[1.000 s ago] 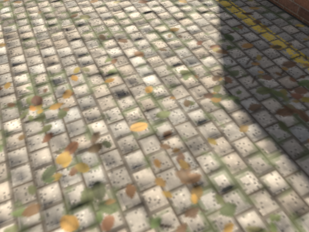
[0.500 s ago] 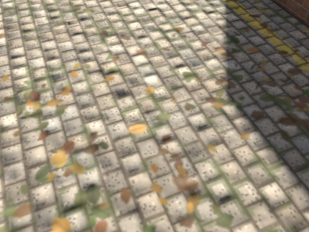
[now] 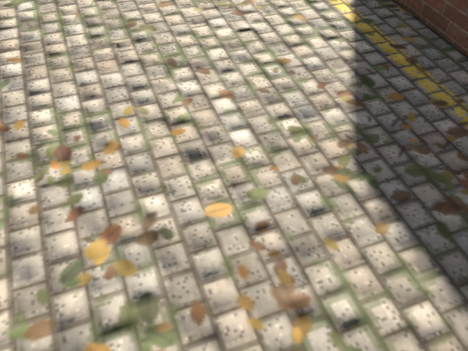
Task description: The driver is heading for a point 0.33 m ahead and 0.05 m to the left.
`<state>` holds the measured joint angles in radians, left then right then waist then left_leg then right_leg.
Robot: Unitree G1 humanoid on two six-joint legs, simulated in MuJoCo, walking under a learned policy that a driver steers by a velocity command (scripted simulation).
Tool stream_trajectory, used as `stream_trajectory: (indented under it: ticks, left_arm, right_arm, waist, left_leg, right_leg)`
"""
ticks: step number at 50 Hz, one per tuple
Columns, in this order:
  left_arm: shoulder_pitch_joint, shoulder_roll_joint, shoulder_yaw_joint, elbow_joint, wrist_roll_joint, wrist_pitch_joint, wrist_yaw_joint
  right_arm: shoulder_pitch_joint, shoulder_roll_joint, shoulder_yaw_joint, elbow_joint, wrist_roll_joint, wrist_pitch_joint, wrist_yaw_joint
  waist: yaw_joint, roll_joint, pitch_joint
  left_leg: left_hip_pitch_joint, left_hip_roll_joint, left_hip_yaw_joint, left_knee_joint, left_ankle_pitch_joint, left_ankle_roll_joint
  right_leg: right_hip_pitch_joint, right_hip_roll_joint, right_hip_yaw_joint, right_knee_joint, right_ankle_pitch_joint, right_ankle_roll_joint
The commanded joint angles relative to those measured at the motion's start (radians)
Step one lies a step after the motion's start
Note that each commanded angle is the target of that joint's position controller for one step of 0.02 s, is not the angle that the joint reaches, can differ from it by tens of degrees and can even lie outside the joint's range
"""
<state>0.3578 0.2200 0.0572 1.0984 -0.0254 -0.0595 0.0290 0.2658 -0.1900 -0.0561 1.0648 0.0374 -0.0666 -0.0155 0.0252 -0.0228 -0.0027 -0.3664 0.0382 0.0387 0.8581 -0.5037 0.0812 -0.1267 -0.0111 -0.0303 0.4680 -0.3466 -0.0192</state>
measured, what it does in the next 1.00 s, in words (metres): walks ahead: left foot, then right foot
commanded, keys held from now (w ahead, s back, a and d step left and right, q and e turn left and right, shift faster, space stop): w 0.26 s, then no key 0.74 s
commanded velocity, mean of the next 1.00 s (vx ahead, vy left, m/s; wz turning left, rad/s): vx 0.20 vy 0.00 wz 0.00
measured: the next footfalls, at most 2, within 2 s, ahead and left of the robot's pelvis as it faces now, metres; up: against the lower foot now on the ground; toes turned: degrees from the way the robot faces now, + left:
left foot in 0.08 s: +0.08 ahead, +0.14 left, +0.00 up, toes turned +3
right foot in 0.54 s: +0.39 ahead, -0.06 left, +0.00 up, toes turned -3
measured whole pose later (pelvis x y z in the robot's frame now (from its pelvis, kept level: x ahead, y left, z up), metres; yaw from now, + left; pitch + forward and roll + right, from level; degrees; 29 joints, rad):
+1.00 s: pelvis +0.29 +0.05 +0.00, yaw +0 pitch +0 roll -1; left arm 0.15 0.21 0.03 1.03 0.01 -0.02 0.03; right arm 0.26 -0.19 -0.05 1.06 -0.01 -0.02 -0.04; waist 0.01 -0.02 0.01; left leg -0.25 0.04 0.00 0.53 -0.28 -0.02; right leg -0.30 0.01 -0.07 0.46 -0.16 -0.03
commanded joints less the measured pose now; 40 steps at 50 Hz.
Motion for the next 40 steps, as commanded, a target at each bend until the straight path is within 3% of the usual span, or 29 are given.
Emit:
stream_trajectory:
  ticks: [1,3,4,5,6,7,8,9,10,12,16,19,23,25,26,27,28,29,30,31,32,34,36,38,40]
  left_arm:
    - [-0.092,0.168,0.028,-0.071,-0.013,-0.012,-0.003]
    - [-0.076,0.161,0.026,-0.071,-0.013,0.0,-0.007]
    - [-0.104,0.129,0.015,-0.081,-0.008,-0.006,-0.009]
    - [-0.118,0.045,-0.008,-0.108,0.016,-0.014,-0.013]
    - [-0.107,0.011,-0.011,-0.142,-0.01,-0.033,-0.013]
    - [-0.135,0.05,-0.005,-0.154,-0.038,-0.048,-0.015]
    - [-0.167,0.082,-0.001,-0.164,-0.036,-0.057,-0.021]
    - [-0.156,0.088,0.004,-0.15,-0.023,-0.06,-0.02]
    - [-0.148,0.103,0.014,-0.145,-0.008,-0.058,-0.017]
    - [-0.146,0.099,0.022,-0.134,-0.002,-0.043,-0.025]
    - [-0.277,0.051,0.013,-0.184,0.008,-0.027,-0.026]
    - [-0.392,0.024,-0.003,-0.218,0.007,-0.023,-0.038]
    - [-0.415,0.061,-0.002,-0.233,0.007,-0.018,-0.049]
    - [-0.311,0.117,0.019,-0.203,0.019,-0.028,-0.051]
    - [-0.213,0.144,0.034,-0.168,0.025,-0.036,-0.049]
    - [-0.115,0.198,0.047,-0.142,0.04,-0.038,-0.043]
    - [-0.035,0.227,0.045,-0.127,0.069,-0.026,-0.037]
    - [-0.029,0.15,0.017,-0.115,0.053,-0.02,-0.044]
    - [-0.13,0.137,0.011,-0.135,0.028,-0.016,-0.049]
    - [-0.24,0.109,0.001,-0.161,0.02,-0.013,-0.046]
    - [-0.299,0.083,-0.011,-0.167,0.026,-0.013,-0.044]
    - [-0.35,0.092,-0.01,-0.162,0.048,-0.005,-0.039]
    - [-0.33,0.102,-0.006,-0.153,0.062,0.0,-0.028]
    - [-0.314,0.111,-0.004,-0.15,0.055,0.004,-0.018]
    - [-0.327,0.116,-0.004,-0.15,0.033,0.016,-0.01]
  right_arm:
    - [-0.025,-0.063,-0.019,-0.046,-0.002,-0.036,0.016]
    - [0.163,-0.066,-0.038,0.041,-0.009,-0.025,0.016]
    - [0.259,-0.087,-0.05,0.062,-0.012,-0.021,0.013]
    - [0.37,-0.186,-0.068,0.062,-0.018,-0.022,0.005]
    - [0.392,-0.219,-0.057,0.058,-0.036,-0.042,0.022]
    - [0.276,-0.19,-0.041,0.035,-0.034,-0.059,0.027]
    - [0.187,-0.138,-0.023,0.005,-0.029,-0.068,0.033]
    - [0.118,-0.128,-0.013,-0.017,-0.032,-0.068,0.039]
    - [0.088,-0.125,-0.009,-0.029,-0.035,-0.065,0.041]
    - [0.138,-0.092,0.003,-0.017,-0.04,-0.057,0.034]
    - [0.181,-0.13,0.002,-0.017,-0.05,-0.041,0.003]
    - [0.199,-0.145,0.002,-0.019,-0.047,-0.027,-0.012]
    - [0.193,-0.142,-0.004,-0.007,-0.036,-0.017,-0.013]
    - [0.146,-0.152,-0.011,-0.018,-0.033,-0.011,-0.015]
    - [0.129,-0.152,-0.012,-0.022,-0.031,-0.007,-0.013]
    - [0.156,-0.142,-0.007,-0.03,-0.044,-0.011,-0.007]
    - [0.294,-0.047,0.021,-0.016,-0.053,-0.013,0.0]
    - [0.335,-0.034,0.025,0.011,-0.034,-0.016,0.008]
    - [0.273,-0.095,0.006,-0.003,-0.012,-0.008,0.008]
    - [0.169,-0.11,0.0,-0.031,-0.008,0.003,-0.001]
    - [0.116,-0.111,-0.007,-0.042,-0.017,0.02,-0.015]
    - [0.134,-0.08,-0.01,-0.042,-0.032,0.052,-0.036]
    - [0.136,-0.059,-0.006,-0.041,-0.035,0.061,-0.05]
    - [0.115,-0.068,-0.005,-0.044,-0.037,0.069,-0.052]
    - [0.113,-0.075,-0.007,-0.034,-0.042,0.077,-0.043]
  waist:
    - [-0.06,-0.079,0.108]
    - [-0.124,-0.04,0.054]
    - [-0.172,0.036,0.038]
    - [-0.191,0.325,-0.01]
    - [-0.158,0.388,-0.039]
    - [-0.106,0.239,0.06]
    - [-0.087,0.144,0.11]
    - [-0.057,0.095,0.113]
    - [-0.038,0.094,0.112]
    - [-0.038,0.115,0.097]
    - [-0.044,0.079,0.109]
    - [-0.073,0.113,0.093]
    - [-0.049,0.139,0.071]
    - [0.014,0.15,0.002]
    - [0.065,0.123,-0.052]
    - [0.081,0.058,-0.153]
    - [0.031,-0.133,-0.321]
    - [0.022,-0.171,-0.453]
    - [0.007,-0.107,-0.339]
    - [-0.009,-0.048,-0.195]
    - [-0.029,-0.002,-0.107]
    - [-0.077,-0.049,-0.049]
    - [-0.08,-0.085,-0.057]
    - [-0.073,-0.085,-0.091]
    - [-0.092,-0.084,-0.083]
  left_leg:
    - [0.036,0.01,0.034,-0.223,0.118,-0.002]
    - [0.339,-0.086,0.118,-0.288,0.268,-0.041]
    - [0.436,-0.039,0.031,-0.34,0.242,-0.023]
    - [0.502,0.216,-0.356,-0.518,0.144,0.061]
    - [0.515,0.372,-0.813,-0.719,-0.058,0.21]
    - [0.448,0.397,-0.802,-0.72,-0.174,0.215]
    - [0.399,0.35,-0.655,-0.701,-0.134,0.171]
    - [0.35,0.293,-0.513,-0.703,0.005,0.133]
    - [0.313,0.252,-0.407,-0.711,0.137,0.104]
    - [0.301,0.193,-0.262,-0.723,0.342,0.078]
    - [0.299,0.157,-0.113,-0.694,0.812,0.072]
    - [0.239,0.115,-0.029,-0.675,0.9,0.043]
    - [0.325,0.161,-0.042,-0.592,0.968,0.049]
    - [0.396,0.166,-0.059,-0.472,1.092,0.033]
    - [0.406,0.127,-0.041,-0.343,1.107,0.008]
    - [0.287,0.073,-0.022,-0.165,0.911,-0.031]
    - [-0.023,-0.047,-0.004,0.205,0.285,-0.092]
    - [-0.046,-0.096,-0.142,0.379,-0.197,-0.109]
    - [-0.086,-0.044,-0.169,0.428,-0.176,-0.111]
    - [-0.132,-0.006,-0.122,0.404,-0.125,-0.115]
    - [-0.111,0.022,-0.106,0.338,-0.074,-0.121]
    - [0.03,0.045,-0.088,0.164,-0.007,-0.125]
    - [0.089,0.033,-0.063,0.024,0.011,-0.126]
    - [0.136,0.031,-0.055,-0.098,0.099,-0.119]
    - [0.227,0.013,-0.026,-0.231,0.257,-0.103]
  right_leg:
    - [-0.14,-0.203,0.212,-0.25,-0.126,-0.142]
    - [-0.304,-0.131,0.119,-0.118,-0.106,-0.122]
    - [-0.375,-0.088,0.06,0.071,0.002,-0.087]
    - [-0.496,-0.012,-0.053,0.499,-0.079,-0.015]
    - [-0.66,0.066,0.062,0.739,-0.22,-0.022]
    - [-0.766,-0.016,0.12,0.856,-0.157,-0.05]
    - [-0.793,-0.063,0.121,0.859,-0.039,-0.075]
    - [-0.749,-0.096,0.109,0.806,0.058,-0.079]
    - [-0.692,-0.119,0.103,0.723,0.117,-0.075]
    - [-0.615,-0.124,0.068,0.631,0.182,-0.056]
    - [-0.603,-0.084,0.013,0.402,0.275,-0.01]
    - [-0.443,-0.023,-0.044,0.191,0.389,-0.001]
    - [-0.377,-0.007,-0.012,0.094,0.393,-0.044]
    - [-0.271,0.024,-0.012,0.047,0.366,-0.081]
    - [-0.149,0.04,-0.025,-0.034,0.464,-0.104]
    - [0.086,-0.061,0.061,0.014,0.83,-0.14]
    - [0.438,-0.331,0.346,0.089,1.177,-0.322]
    - [0.437,-0.412,0.522,0.0,1.16,-0.401]
    - [0.278,-0.366,0.44,-0.056,0.867,-0.359]
    - [0.122,-0.316,0.354,-0.113,0.645,-0.302]
    - [-0.036,-0.276,0.291,-0.17,0.508,-0.262]
    - [-0.245,-0.2,0.192,-0.228,0.334,-0.207]
    - [-0.282,-0.175,0.159,-0.241,0.304,-0.214]
    - [-0.268,-0.181,0.17,-0.252,0.162,-0.211]
    - [-0.315,-0.166,0.163,-0.262,-0.058,-0.173]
